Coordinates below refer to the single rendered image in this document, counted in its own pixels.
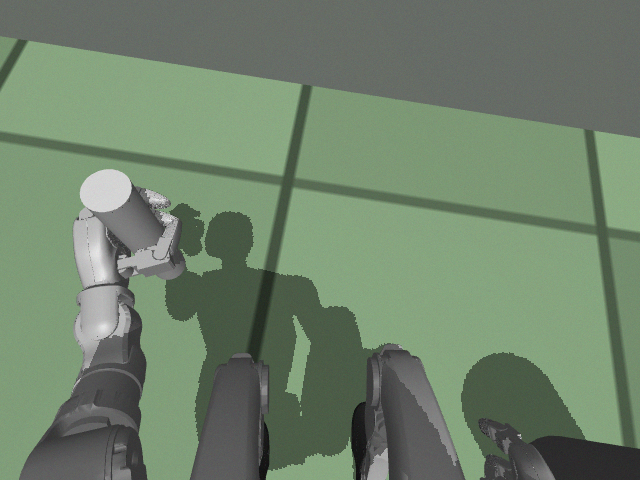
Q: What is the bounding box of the right robot foot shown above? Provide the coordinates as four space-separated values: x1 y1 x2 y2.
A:
351 402 367 480

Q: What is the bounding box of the left robot hand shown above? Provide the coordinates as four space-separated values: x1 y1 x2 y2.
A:
73 186 182 290

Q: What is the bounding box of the left robot arm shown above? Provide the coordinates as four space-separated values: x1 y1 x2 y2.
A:
19 283 147 480

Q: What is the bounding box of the right robot hand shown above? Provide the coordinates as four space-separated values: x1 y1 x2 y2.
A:
478 418 556 480

